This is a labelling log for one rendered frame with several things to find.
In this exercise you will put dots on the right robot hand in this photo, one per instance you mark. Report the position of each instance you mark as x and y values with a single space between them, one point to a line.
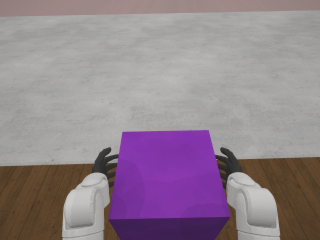
231 162

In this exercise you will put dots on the robot left forearm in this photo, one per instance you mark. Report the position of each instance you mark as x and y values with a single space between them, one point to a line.
83 211

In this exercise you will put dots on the left robot hand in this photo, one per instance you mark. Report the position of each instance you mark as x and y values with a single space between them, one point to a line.
101 167

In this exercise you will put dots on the robot right forearm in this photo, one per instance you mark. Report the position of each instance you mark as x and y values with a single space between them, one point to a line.
255 208

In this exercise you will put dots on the carton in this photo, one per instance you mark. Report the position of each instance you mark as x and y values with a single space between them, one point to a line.
167 187

